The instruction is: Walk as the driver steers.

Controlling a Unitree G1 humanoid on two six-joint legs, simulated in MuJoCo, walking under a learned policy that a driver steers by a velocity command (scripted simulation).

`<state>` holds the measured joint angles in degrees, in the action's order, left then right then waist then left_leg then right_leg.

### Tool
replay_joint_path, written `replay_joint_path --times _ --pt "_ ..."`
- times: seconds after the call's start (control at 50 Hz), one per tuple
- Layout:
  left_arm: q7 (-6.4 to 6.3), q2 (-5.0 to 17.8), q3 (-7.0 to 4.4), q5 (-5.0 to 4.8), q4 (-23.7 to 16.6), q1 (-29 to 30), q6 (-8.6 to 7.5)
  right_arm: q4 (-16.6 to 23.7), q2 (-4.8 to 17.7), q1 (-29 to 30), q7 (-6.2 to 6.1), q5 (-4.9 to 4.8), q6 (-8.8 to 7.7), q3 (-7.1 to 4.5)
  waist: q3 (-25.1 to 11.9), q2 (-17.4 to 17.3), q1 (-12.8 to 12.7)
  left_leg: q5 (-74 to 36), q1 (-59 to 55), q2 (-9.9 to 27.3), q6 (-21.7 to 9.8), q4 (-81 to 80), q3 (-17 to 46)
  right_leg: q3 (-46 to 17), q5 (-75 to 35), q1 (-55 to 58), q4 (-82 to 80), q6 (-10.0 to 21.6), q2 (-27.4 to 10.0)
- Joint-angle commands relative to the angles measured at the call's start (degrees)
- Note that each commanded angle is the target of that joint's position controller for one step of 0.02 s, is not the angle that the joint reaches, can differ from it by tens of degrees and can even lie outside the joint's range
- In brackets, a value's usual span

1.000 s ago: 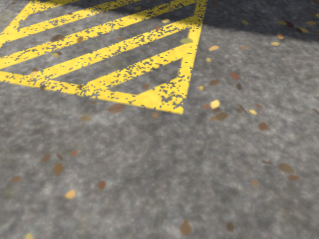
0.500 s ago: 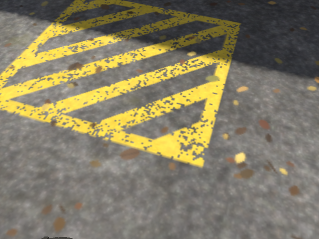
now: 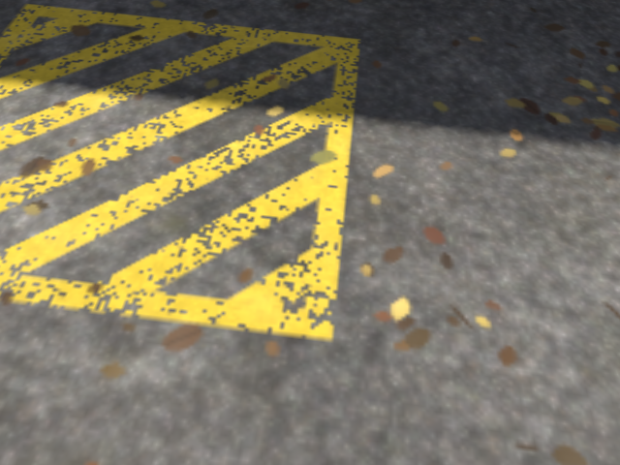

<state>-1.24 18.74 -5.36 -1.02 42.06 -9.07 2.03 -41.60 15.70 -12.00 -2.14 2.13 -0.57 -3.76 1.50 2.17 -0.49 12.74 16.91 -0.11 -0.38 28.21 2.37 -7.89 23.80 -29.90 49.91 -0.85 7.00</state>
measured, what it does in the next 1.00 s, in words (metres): walks ahead, turning right: right foot, then left foot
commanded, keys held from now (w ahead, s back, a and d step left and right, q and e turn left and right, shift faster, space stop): e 0.16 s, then w+e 0.84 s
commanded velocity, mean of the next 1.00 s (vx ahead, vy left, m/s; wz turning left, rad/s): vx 0.31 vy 0.00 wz -0.58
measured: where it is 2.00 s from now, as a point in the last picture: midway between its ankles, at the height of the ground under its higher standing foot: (538, 413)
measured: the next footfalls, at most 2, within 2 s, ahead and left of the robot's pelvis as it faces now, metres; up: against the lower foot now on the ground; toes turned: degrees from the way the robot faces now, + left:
right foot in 0.34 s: +0.01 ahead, -0.14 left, +0.00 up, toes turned -16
left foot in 0.78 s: +0.40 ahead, -0.05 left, +0.00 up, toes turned -31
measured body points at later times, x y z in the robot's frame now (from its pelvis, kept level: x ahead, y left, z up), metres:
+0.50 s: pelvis +0.05 -0.06 +0.00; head +0.06 -0.09 +0.45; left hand +0.21 +0.18 -0.09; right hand +0.10 -0.37 -0.10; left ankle +0.12 +0.09 -0.66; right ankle -0.03 -0.12 -0.74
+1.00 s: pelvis +0.29 -0.12 +0.00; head +0.32 -0.13 +0.45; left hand +0.56 +0.05 -0.10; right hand +0.22 -0.41 -0.10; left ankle +0.36 -0.03 -0.74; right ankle +0.21 -0.23 -0.66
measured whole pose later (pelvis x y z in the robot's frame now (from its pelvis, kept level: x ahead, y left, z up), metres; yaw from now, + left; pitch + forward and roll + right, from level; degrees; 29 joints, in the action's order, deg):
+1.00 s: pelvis +0.29 -0.12 +0.00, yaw -36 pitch +1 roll +2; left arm -0.4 18.5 -4.2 -1.8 38.5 -15.3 -0.5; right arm -43.2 15.4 -13.8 0.6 0.4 -5.9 -3.9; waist 1.9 3.0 1.1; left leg 10.5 11.7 -1.4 -1.7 21.1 -6.0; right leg -3.2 18.8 -32.5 66.1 0.3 -4.1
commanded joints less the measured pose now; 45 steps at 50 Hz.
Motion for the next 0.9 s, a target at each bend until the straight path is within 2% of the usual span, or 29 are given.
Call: replay_joint_path --times 0.02,0.08,0.12,0.16,0.22,0.28,0.3,0.32,0.34,0.36,0.38,0.4,0.42,0.44,0.46,0.48,0.52,0.56,0.6,0.66,0.74,0.76,0.78,0.8,0.82,0.84,0.86,0.88,0.9 --pt "-0.44 6.44 -2.32 0.26 -1.35 -5.16 0.51 5.94 6.71 6.35 -0.56 -1.27 -1.16 -1.38 -3.41 -8.61 -1.95 -15.01 -7.18 15.23 -9.30 -9.89 11.45 0.59 0.40 -7.02 18.80 -2.99 -3.45" --pt "0.04 3.84 -1.20 -0.50 -4.24 -0.96 0.88 5.15 7.12 3.15 -0.92 -1.07 -0.36 -1.39 -2.60 -10.26 0.68 -20.04 -10.42 13.68 -10.70 -9.57 5.62 4.16 -2.78 -8.76 15.79 -5.27 -5.22" --pt "0.49 3.16 -0.65 -0.54 -6.36 2.04 0.75 4.57 8.33 0.64 -1.19 -1.03 0.22 -1.94 -3.66 -11.46 2.74 -21.33 -14.65 15.11 -11.77 -9.12 5.17 5.04 -2.78 -8.67 9.99 -6.12 -6.80" --pt "1.18 2.49 -0.13 -0.37 -7.64 2.78 0.73 4.63 9.91 0.70 -1.04 -1.22 0.60 -2.58 -4.86 -12.07 3.22 -22.19 -14.83 16.23 -12.13 -8.60 3.63 6.63 -1.58 -4.53 4.21 -5.90 -8.14" --pt "2.06 2.86 0.13 -0.45 -9.05 3.74 0.94 4.61 11.95 0.35 -0.18 -2.11 0.64 -3.49 -4.98 -12.72 4.25 -2.10 -10.54 17.07 -11.68 -12.42 2.62 10.63 -1.13 2.42 -3.75 -3.43 -8.40" --pt "2.87 3.72 -0.23 -0.46 -8.96 1.98 0.61 3.99 12.48 0.79 0.92 -3.32 -0.15 -3.75 -2.87 -12.68 2.82 8.19 -7.22 17.95 -10.44 -13.13 2.31 12.75 -2.14 8.65 -13.32 0.69 -7.72" --pt "3.10 3.38 -0.36 -0.49 -7.69 -1.01 0.28 3.75 12.16 1.86 1.18 -3.94 -0.32 -3.67 -2.90 -11.78 0.77 9.16 -5.13 17.38 -9.31 -11.12 0.62 13.97 -5.50 13.65 -19.27 2.31 -6.93" --pt "3.00 3.62 -0.79 -0.61 -5.40 -5.71 -0.01 3.24 10.55 1.78 1.34 -4.12 -0.53 -3.27 -3.80 -10.15 -1.17 9.63 -1.29 15.79 -7.64 -6.71 -2.11 14.96 -6.68 21.22 -23.34 3.75 -5.16" --pt "2.54 5.56 -1.86 -1.09 -2.92 -12.30 -0.29 2.99 7.22 1.34 1.61 -3.43 -0.84 -2.32 -6.15 -4.60 -3.32 11.44 6.03 12.91 -4.39 3.98 -6.82 10.00 -5.87 32.15 -25.44 5.93 -6.89" --pt "1.66 11.70 -3.16 -0.98 -2.51 -18.03 -0.80 5.54 2.18 3.97 2.21 -0.88 -1.43 -0.62 -6.73 12.49 -4.39 23.58 22.84 6.32 1.04 28.71 -12.12 -12.75 -9.58 41.36 -28.55 11.45 -21.93" --pt "2.47 14.50 -3.10 0.49 -4.91 -16.72 -2.81 9.16 4.34 8.33 2.11 -1.84 -2.97 -1.18 -5.06 12.99 -5.40 24.97 37.22 -0.16 1.96 37.27 -2.70 -34.31 4.95 38.89 -36.48 22.12 -29.32" --pt "2.77 10.26 -2.02 0.71 -4.89 -15.07 -4.19 9.51 8.25 11.11 2.47 -3.70 -4.12 -2.05 -0.82 8.17 -5.54 20.06 39.60 3.13 0.82 39.72 1.12 -31.18 7.95 36.90 -38.96 21.74 -28.57" --pt "2.56 7.34 -0.89 0.35 -4.89 -12.51 -4.92 8.88 9.82 10.04 2.88 -3.82 -4.87 -2.55 2.11 7.38 -3.45 12.94 39.79 4.50 -0.05 37.85 1.17 -25.27 4.81 34.99 -38.70 19.27 -26.05" --pt "2.24 6.10 -0.35 0.07 -5.48 -10.62 -5.08 7.15 9.70 8.61 2.81 -2.54 -5.30 -2.67 2.39 4.73 -2.29 8.01 37.19 5.62 0.11 35.55 1.07 -20.10 -0.54 33.05 -38.25 17.11 -23.20" --pt "1.85 6.00 -0.14 0.08 -5.81 -9.11 -4.87 6.83 9.74 7.92 2.80 -1.53 -5.67 -2.80 2.49 4.58 -1.23 4.00 34.49 5.64 0.76 31.90 0.87 -16.51 -6.69 31.16 -38.57 15.88 -21.13" --pt "1.41 5.75 0.05 0.42 -6.10 -9.09 -4.84 6.51 9.08 7.81 3.00 -1.29 -5.85 -2.76 1.72 4.58 -0.82 0.31 31.76 5.01 1.39 29.96 0.29 -13.85 -12.28 29.99 -38.92 15.10 -19.47" --pt "0.63 6.49 -0.18 0.55 -5.68 -10.08 -4.92 6.31 6.89 8.80 3.21 -1.44 -5.91 -2.06 0.71 3.34 -0.89 -5.59 28.79 3.45 2.78 23.84 -0.84 -9.67 -20.19 28.66 -38.85 14.43 -17.63" --pt "0.05 7.09 -0.43 0.24 -4.94 -11.35 -4.89 6.62 5.01 11.47 3.39 -1.73 -5.89 -1.21 1.02 3.18 -1.81 -10.95 24.44 1.79 3.50 15.07 -1.27 -6.63 -21.62 25.68 -38.39 13.12 -15.64" --pt "-0.27 7.75 -0.72 -0.09 -3.98 -13.25 -4.86 7.52 4.26 15.15 3.92 -2.29 -6.03 -0.67 1.89 4.34 -3.25 -14.54 20.47 0.39 3.74 8.34 -1.56 -6.28 -20.23 22.94 -38.34 12.48 -15.13" --pt "-0.41 8.16 -0.98 -0.87 -2.61 -15.62 -4.77 8.64 5.14 18.16 4.68 -2.98 -6.41 -0.65 2.83 4.45 -3.95 -15.56 16.90 -0.23 3.00 3.02 -0.23 -9.19 -18.69 22.72 -37.02 12.13 -16.71" --pt "-0.57 8.50 -1.47 -0.72 -2.25 -14.59 -4.12 8.03 8.08 13.87 4.60 -3.13 -7.00 -1.79 1.41 6.69 -1.07 -9.91 9.16 -0.54 0.40 0.28 0.27 -12.91 -26.32 25.85 -31.84 10.08 -18.57" --pt "-0.47 7.85 -1.26 -0.45 -2.62 -13.84 -3.95 6.93 9.43 9.12 4.17 -2.98 -7.13 -2.61 -1.48 7.04 1.44 -8.94 2.08 -1.50 -1.03 -1.24 -1.13 -12.11 -34.06 25.58 -26.70 9.01 -16.75" --pt "-0.20 6.09 -0.59 0.03 -3.35 -12.99 -3.87 5.63 11.31 1.84 3.65 -2.55 -7.20 -3.54 -7.48 6.01 5.24 -9.41 -10.11 0.81 -3.25 -1.41 -0.05 -9.73 -36.55 22.25 -16.19 7.01 -12.97" --pt "-0.11 2.34 0.82 1.40 -5.19 -13.41 -3.88 5.10 14.83 -8.10 3.00 -1.44 -6.91 -4.13 -18.37 -1.36 8.44 -3.38 -28.06 11.82 -7.02 0.54 11.78 -6.33 -23.29 12.51 1.48 5.05 -8.31" --pt "0.00 -2.19 2.00 -1.01 -6.50 -22.27 -4.49 3.12 16.79 -9.95 3.71 -0.94 -6.34 -4.35 -25.77 -24.26 2.77 12.41 -42.30 24.13 -14.81 -8.42 41.06 -3.10 11.21 -6.57 19.57 2.15 -1.65" --pt "-0.01 5.01 0.68 -2.10 -4.61 -19.66 -4.53 4.39 10.11 -7.59 3.69 -1.89 -6.14 -2.76 -18.56 -16.30 4.35 21.72 -36.64 22.73 -12.72 -12.24 40.67 -4.53 8.28 -12.05 25.76 1.76 -6.17" --pt "0.16 7.89 -0.19 -1.84 -5.49 -13.24 -4.39 4.45 7.71 -4.59 3.18 -2.35 -5.71 -2.10 -10.37 -11.12 5.11 18.22 -28.51 20.86 -10.61 -12.46 30.16 -1.83 2.84 -13.65 25.72 1.72 -8.36" --pt "0.07 7.13 -0.07 -1.13 -5.86 -10.58 -4.24 4.24 7.19 -2.10 3.01 -1.97 -5.41 -1.79 -6.19 -6.42 3.85 9.63 -21.00 18.67 -9.94 -13.09 23.15 -0.20 -1.15 -11.46 24.11 1.54 -10.75" --pt "0.32 6.28 -0.17 -0.46 -6.33 -8.91 -4.23 3.61 6.13 -0.74 2.89 -1.63 -5.27 -1.54 -3.36 -6.09 2.86 4.19 -15.48 16.68 -9.85 -14.43 18.20 0.02 -3.44 -9.88 21.51 1.56 -12.30"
